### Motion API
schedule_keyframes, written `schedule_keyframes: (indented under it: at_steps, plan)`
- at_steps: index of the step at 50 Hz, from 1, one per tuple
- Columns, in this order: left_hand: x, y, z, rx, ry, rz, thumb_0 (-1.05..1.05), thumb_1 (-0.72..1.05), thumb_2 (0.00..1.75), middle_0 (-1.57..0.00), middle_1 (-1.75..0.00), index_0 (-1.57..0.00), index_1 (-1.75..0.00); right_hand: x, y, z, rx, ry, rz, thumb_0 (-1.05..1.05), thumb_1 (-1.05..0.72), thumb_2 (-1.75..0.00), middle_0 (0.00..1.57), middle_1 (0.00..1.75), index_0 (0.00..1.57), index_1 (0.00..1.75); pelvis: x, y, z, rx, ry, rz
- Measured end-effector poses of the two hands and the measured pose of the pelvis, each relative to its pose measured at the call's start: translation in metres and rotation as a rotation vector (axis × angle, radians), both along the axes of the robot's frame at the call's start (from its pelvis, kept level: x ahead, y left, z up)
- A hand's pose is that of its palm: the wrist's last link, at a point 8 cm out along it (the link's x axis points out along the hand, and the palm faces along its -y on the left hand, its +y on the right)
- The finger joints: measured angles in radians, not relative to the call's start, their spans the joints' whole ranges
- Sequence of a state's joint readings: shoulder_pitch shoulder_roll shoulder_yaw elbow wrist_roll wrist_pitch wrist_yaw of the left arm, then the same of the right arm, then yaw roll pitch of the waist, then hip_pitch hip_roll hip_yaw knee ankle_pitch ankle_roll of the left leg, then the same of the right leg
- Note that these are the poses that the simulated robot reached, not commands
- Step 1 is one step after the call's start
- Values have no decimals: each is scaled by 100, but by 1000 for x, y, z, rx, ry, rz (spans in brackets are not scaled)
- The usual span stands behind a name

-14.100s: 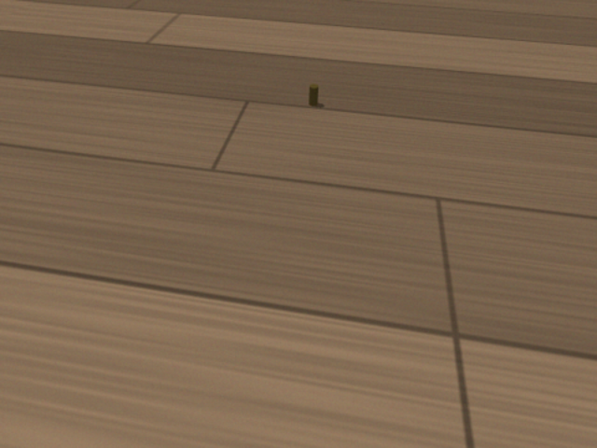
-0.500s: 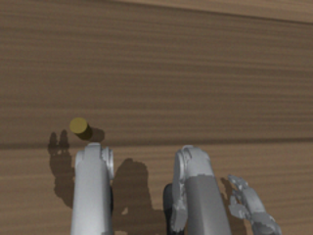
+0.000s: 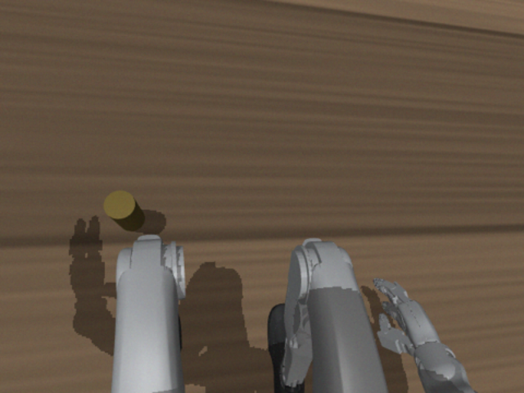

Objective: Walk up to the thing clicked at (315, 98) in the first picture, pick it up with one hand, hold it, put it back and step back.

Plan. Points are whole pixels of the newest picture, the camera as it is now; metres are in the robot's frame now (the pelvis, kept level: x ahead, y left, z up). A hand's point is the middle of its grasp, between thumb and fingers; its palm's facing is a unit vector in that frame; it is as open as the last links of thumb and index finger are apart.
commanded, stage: approach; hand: left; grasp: from the side
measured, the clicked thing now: (126, 212) +0.41 +0.25 -0.30
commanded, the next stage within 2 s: close in in 0.34 s
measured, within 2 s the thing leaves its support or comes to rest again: neither
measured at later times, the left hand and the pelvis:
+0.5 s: hand (78, 225) +0.37 +0.32 -0.23, palm faces -0.06 -1.00 -0.03, open 16.5 cm; pelvis +0.00 +0.02 -0.07, yaw -7 degrees
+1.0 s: hand (108, 226) +0.37 +0.27 -0.25, palm faces +0.04 -1.00 -0.02, open 16.8 cm; pelvis -0.02 +0.03 -0.08, yaw -9 degrees
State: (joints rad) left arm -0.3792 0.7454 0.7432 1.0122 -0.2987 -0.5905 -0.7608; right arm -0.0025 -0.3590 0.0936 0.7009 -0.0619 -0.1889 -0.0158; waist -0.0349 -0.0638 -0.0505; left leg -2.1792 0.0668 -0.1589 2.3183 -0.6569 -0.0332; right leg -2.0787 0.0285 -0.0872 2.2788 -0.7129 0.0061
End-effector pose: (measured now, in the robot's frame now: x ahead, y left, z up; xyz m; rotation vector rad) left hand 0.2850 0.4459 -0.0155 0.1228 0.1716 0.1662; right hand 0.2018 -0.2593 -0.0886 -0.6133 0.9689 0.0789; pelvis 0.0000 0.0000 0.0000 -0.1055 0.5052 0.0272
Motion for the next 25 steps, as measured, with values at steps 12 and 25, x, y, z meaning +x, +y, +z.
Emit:
schedule_keyframes:
  at_steps: [12, 25]
  plan:
    - [44, -45, -124, -97, -18, -145, 0, -28, 19, -2, -15, -1, -15, -1, 2, -23, -122, 45, 147, 1, -86, -89, 20, 30, 20, 30, 0, 1, -50, -35, -112, -46]
    - [63, -75, -208, -111, 62, -210, -1, -35, 17, -3, -17, -3, -17, -11, 14, -25, -257, 170, 267, 1, -88, -89, 20, 30, 20, 30, 1, 16, -72, -115, -207, -76]
